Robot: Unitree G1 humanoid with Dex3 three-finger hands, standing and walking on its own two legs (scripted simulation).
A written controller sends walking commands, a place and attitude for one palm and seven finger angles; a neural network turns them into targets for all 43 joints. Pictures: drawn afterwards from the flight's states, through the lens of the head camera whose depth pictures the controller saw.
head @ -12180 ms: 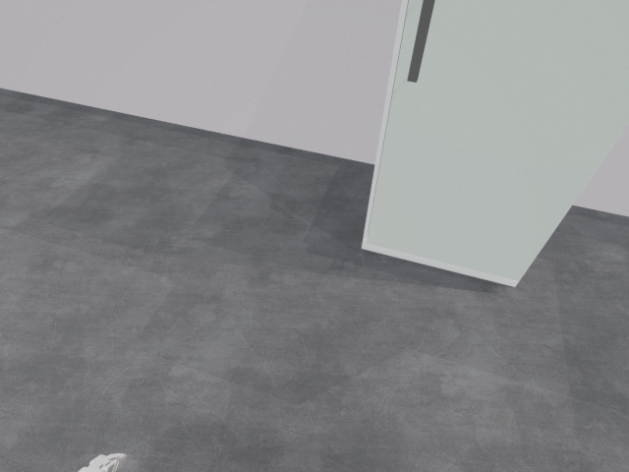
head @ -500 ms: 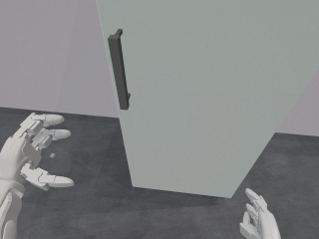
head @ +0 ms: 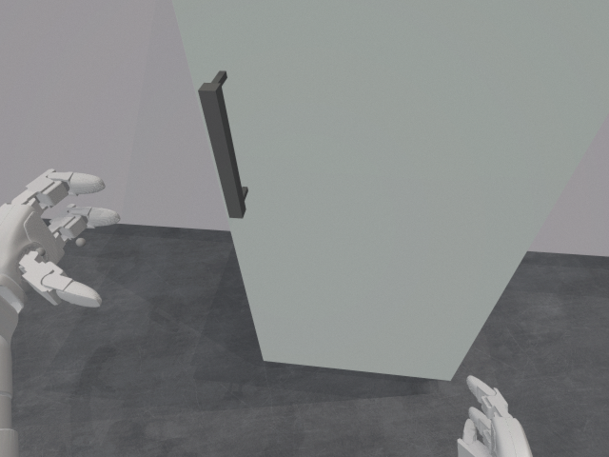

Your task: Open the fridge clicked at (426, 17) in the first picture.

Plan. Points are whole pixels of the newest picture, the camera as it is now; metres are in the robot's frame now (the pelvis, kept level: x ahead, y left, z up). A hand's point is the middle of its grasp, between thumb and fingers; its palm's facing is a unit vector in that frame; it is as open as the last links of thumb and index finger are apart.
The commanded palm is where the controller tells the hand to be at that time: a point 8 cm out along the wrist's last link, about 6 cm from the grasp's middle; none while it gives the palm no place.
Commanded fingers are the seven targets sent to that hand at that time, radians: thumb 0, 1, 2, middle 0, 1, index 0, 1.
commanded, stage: raise the hand to about handle height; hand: left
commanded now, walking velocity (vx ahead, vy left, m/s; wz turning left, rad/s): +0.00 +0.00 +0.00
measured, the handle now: (229, 150) +0.52 +0.18 +0.16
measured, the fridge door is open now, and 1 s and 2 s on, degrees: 0 0 0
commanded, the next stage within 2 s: move the hooked fingers beside the handle in 0.38 s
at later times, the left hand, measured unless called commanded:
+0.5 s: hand (84, 251) +0.28 +0.28 +0.17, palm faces +0.05 -1.00 -0.06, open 14.0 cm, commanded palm +0.25 +0.32 +0.18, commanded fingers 0.00 -0.50 0.30 -0.30 -1.20 -0.30 -1.20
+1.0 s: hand (115, 217) +0.34 +0.27 +0.17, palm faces +0.04 -1.00 -0.03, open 14.0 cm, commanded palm +0.31 +0.32 +0.18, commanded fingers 0.00 -0.50 0.30 -0.30 -1.20 -0.30 -1.20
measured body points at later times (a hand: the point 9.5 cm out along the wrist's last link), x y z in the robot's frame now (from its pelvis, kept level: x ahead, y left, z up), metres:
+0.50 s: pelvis +0.00 +0.01 +0.00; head -0.02 -0.01 +0.45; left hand +0.27 +0.34 +0.18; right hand +0.19 -0.22 -0.06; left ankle +0.00 +0.14 -0.73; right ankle +0.01 -0.12 -0.73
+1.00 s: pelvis +0.00 +0.01 +0.00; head +0.00 -0.01 +0.45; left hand +0.33 +0.33 +0.18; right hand +0.16 -0.24 -0.08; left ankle +0.00 +0.14 -0.73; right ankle +0.01 -0.12 -0.73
